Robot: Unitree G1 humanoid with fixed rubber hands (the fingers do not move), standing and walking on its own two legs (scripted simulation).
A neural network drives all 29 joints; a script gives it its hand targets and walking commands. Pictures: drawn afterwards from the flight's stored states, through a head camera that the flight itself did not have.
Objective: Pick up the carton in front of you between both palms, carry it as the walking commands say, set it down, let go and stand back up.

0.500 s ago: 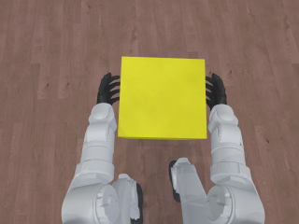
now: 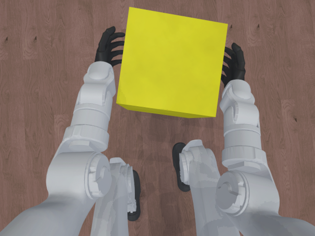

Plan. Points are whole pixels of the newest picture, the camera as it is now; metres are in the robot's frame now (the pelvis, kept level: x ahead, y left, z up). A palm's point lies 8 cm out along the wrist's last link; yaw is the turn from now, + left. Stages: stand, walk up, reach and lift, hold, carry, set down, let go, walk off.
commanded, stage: set down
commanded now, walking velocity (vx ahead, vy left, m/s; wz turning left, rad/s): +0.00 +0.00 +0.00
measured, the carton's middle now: (166, 76) +0.49 -0.09 -0.19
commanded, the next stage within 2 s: none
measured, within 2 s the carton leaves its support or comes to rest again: rests again in 1.58 s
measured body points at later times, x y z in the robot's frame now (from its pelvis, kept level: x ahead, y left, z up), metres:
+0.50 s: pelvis -0.01 +0.01 -0.09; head +0.35 -0.01 +0.17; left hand +0.57 +0.02 -0.26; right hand +0.47 -0.27 -0.24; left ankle +0.06 +0.11 -0.47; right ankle +0.14 -0.12 -0.47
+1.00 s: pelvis -0.01 +0.01 -0.11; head +0.35 +0.00 +0.15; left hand +0.56 +0.02 -0.29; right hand +0.47 -0.27 -0.27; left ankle +0.06 +0.11 -0.47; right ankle +0.14 -0.13 -0.47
